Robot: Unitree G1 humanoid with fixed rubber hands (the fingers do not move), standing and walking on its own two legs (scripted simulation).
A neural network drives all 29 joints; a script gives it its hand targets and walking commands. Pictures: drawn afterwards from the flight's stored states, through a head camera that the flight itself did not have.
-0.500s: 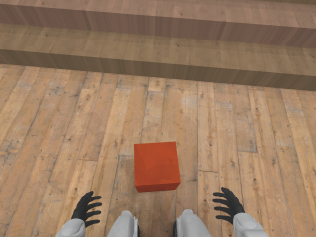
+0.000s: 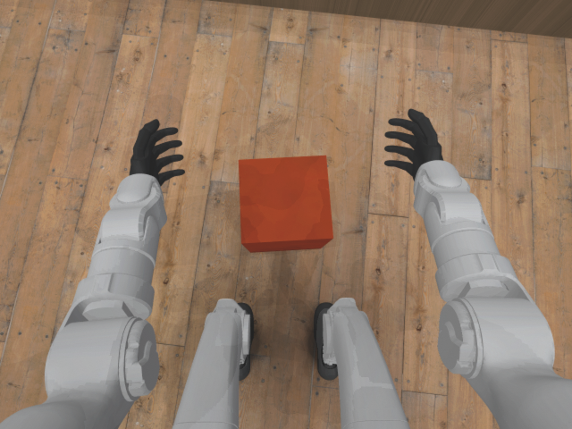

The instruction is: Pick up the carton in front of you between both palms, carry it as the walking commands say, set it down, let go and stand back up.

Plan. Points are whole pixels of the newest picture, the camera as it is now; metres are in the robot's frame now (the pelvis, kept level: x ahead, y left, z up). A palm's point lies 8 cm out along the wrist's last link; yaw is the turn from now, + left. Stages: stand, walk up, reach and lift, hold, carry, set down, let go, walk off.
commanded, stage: reach and lift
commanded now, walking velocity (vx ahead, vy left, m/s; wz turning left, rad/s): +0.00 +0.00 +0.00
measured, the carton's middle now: (284, 209) +0.48 +0.00 -0.52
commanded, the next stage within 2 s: none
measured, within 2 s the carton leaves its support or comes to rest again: leaves its support in 1.86 s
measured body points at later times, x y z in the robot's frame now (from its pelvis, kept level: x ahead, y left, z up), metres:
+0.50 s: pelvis +0.02 +0.00 -0.08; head +0.34 +0.00 +0.24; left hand +0.50 +0.20 -0.23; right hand +0.51 -0.19 -0.24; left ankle +0.09 +0.13 -0.61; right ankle +0.09 -0.12 -0.61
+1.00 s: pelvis -0.04 +0.00 -0.26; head +0.33 +0.00 +0.00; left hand +0.49 +0.19 -0.45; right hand +0.51 -0.18 -0.45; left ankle +0.09 +0.13 -0.61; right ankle +0.09 -0.12 -0.61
